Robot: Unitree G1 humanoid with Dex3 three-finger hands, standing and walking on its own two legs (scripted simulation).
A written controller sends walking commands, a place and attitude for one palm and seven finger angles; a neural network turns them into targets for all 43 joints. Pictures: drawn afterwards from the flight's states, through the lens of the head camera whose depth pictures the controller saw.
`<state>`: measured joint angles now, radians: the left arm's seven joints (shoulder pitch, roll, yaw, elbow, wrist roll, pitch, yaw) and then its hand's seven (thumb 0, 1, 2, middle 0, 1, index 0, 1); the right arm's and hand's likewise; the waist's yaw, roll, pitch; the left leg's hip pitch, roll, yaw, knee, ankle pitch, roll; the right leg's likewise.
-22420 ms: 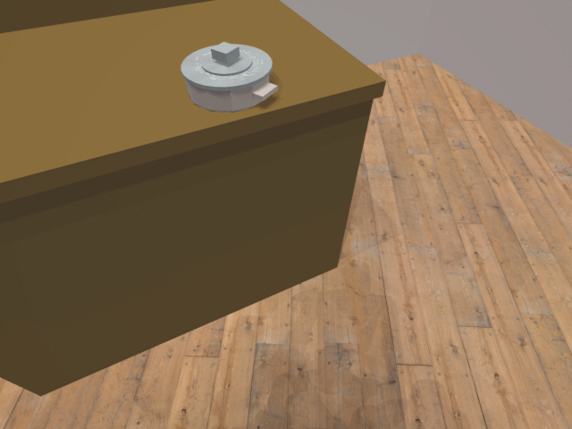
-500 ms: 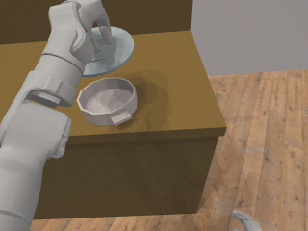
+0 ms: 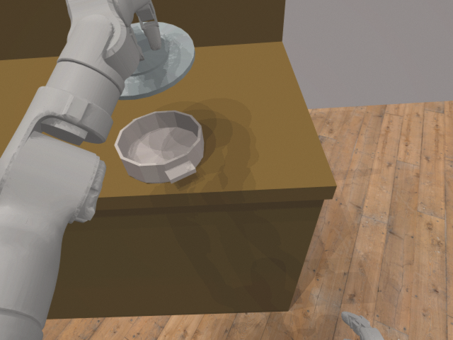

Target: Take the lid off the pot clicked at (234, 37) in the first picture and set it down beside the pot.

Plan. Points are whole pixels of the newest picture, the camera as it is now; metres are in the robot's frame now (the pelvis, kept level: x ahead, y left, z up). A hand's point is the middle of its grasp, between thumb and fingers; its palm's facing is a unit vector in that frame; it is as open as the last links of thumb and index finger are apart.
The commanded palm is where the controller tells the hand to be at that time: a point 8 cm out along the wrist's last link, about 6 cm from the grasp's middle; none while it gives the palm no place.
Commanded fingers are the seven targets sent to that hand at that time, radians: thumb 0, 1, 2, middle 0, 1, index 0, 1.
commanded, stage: move the lid sideways beside the pot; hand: left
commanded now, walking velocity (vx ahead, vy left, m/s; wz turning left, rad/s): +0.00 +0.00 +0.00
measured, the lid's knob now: (132, 42) +0.48 +0.15 +0.31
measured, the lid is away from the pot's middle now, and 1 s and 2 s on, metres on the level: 0.01 0.13 0.25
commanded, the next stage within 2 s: none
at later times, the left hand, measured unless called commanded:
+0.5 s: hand (90, 48) +0.45 +0.20 +0.32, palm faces -0.10 -0.09 -0.99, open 6.1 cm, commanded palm +0.42 +0.21 +0.38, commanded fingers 0.00 0.61 1.05 -0.83 -1.04 -1.03 -1.09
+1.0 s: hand (46, 53) +0.44 +0.26 +0.32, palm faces -0.09 -0.08 -0.99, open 6.1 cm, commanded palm +0.42 +0.27 +0.38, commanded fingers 0.00 0.61 1.05 -0.83 -1.04 -1.03 -1.09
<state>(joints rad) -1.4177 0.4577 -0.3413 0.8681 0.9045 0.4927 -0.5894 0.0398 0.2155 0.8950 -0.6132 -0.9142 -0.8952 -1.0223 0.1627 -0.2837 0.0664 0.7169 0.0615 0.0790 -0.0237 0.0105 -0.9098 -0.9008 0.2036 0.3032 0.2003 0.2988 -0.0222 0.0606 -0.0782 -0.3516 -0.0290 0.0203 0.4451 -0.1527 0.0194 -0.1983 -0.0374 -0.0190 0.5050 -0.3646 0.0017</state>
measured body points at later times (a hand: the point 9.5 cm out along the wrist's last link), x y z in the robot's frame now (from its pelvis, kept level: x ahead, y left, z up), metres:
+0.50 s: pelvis +0.00 +0.00 +0.00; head +0.01 -0.03 +0.45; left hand +0.45 +0.21 +0.37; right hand +0.14 -0.26 -0.12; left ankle +0.05 +0.11 -0.74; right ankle -0.07 -0.12 -0.74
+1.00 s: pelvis +0.00 +0.01 +0.00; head +0.01 -0.01 +0.45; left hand +0.44 +0.26 +0.38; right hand +0.13 -0.24 -0.12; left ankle +0.05 +0.11 -0.74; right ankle -0.07 -0.12 -0.74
